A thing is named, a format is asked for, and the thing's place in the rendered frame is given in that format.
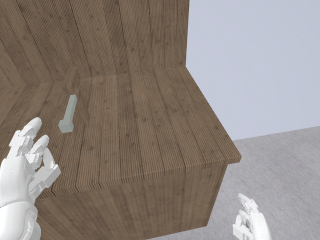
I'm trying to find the robot left forearm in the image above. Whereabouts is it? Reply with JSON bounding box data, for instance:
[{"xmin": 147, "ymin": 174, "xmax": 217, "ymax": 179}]
[{"xmin": 0, "ymin": 201, "xmax": 41, "ymax": 240}]

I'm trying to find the counter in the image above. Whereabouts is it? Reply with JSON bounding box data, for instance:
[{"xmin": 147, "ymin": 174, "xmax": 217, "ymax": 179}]
[{"xmin": 0, "ymin": 0, "xmax": 242, "ymax": 240}]

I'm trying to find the robot left hand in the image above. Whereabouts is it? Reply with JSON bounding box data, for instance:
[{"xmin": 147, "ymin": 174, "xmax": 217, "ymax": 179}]
[{"xmin": 0, "ymin": 117, "xmax": 61, "ymax": 208}]

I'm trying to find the robot right hand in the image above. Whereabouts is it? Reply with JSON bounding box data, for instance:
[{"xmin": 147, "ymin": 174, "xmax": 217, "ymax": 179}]
[{"xmin": 232, "ymin": 193, "xmax": 272, "ymax": 240}]

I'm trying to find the tap lever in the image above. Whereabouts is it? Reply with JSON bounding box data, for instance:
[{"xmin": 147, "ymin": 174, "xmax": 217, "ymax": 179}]
[{"xmin": 58, "ymin": 94, "xmax": 77, "ymax": 133}]

